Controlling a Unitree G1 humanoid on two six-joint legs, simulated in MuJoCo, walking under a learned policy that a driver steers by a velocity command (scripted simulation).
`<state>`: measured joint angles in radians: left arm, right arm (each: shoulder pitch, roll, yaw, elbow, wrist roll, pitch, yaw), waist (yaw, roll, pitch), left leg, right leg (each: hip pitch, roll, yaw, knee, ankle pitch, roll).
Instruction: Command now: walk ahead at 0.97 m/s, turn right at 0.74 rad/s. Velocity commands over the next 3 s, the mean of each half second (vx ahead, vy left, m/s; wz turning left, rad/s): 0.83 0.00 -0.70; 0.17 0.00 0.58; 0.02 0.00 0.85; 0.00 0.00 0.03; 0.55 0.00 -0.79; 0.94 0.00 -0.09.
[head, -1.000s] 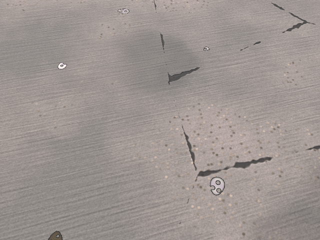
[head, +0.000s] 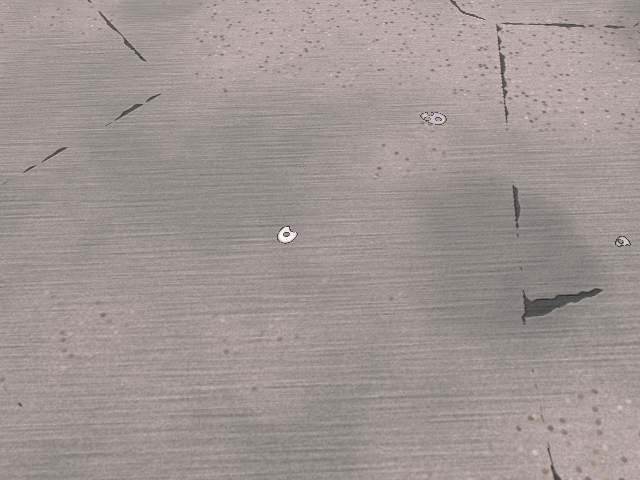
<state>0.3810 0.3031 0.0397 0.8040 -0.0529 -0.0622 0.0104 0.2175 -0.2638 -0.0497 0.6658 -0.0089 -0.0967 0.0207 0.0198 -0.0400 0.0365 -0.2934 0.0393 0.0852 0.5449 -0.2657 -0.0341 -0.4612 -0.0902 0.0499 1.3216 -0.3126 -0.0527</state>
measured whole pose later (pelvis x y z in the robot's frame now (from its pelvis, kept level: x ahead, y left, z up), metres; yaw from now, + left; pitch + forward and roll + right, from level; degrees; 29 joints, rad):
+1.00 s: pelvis +0.61 -0.12 +0.01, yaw -1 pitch +2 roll -1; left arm 0.01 0.26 0.03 0.62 0.01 -0.01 0.02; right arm 0.25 -0.32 -0.08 0.63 0.02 0.01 -0.01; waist -0.05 0.01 0.10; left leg -0.39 -0.15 -0.12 0.44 -0.06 0.09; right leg -0.54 0.05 0.18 1.01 -0.41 0.06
